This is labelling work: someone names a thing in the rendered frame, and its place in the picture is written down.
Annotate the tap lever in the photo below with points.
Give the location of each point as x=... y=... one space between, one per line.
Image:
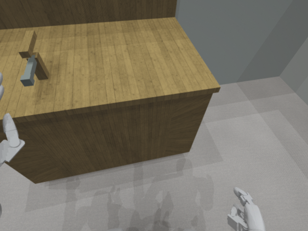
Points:
x=27 y=78

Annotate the robot left hand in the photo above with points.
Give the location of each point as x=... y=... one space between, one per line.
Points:
x=10 y=147

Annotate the counter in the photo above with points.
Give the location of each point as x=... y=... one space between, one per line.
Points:
x=117 y=82

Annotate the robot right hand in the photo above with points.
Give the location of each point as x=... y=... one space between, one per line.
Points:
x=249 y=218

